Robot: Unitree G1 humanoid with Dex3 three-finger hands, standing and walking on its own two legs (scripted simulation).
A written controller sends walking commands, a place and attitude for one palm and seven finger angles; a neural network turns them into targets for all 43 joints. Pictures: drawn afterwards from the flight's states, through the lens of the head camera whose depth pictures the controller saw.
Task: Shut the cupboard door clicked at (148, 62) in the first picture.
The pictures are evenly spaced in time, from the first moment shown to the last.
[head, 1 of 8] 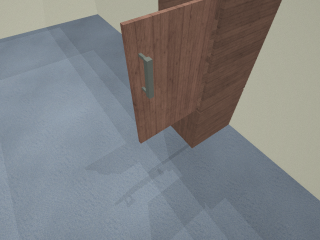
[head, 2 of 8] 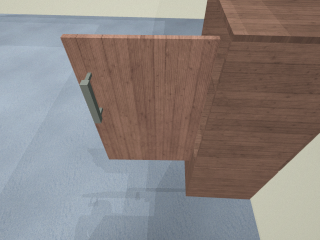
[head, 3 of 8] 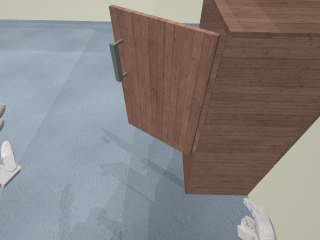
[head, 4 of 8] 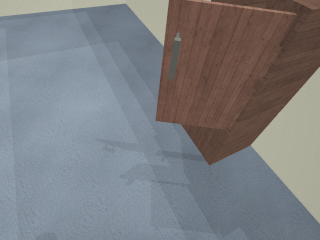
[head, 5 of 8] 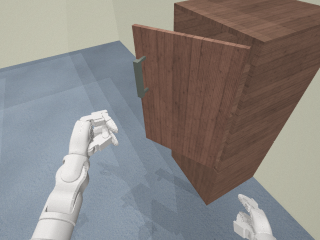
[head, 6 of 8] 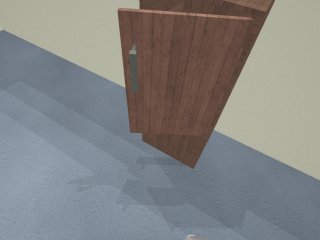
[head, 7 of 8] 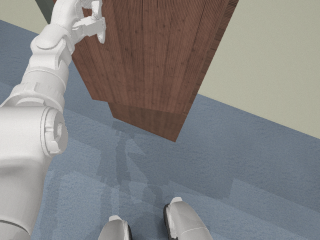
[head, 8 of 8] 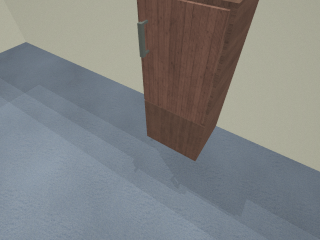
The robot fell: no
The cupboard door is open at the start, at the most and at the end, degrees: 92 92 0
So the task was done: yes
